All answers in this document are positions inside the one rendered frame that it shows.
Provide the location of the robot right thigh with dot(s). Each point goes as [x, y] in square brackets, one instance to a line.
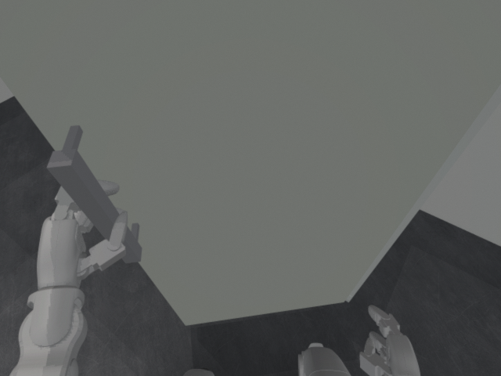
[320, 361]

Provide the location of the robot right hand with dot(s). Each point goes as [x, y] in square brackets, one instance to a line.
[397, 357]

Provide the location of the left robot forearm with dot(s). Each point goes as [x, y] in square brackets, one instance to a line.
[52, 333]

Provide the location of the handle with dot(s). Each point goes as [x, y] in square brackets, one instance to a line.
[72, 173]

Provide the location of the robot left hand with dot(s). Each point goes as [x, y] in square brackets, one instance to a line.
[61, 243]

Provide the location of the fridge door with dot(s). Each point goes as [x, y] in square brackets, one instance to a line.
[268, 149]

